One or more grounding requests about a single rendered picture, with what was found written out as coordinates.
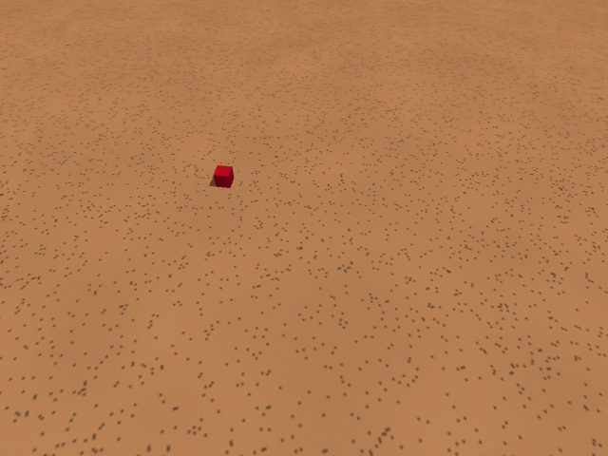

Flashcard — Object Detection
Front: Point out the cube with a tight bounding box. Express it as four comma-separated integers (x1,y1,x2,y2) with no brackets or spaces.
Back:
214,165,234,188

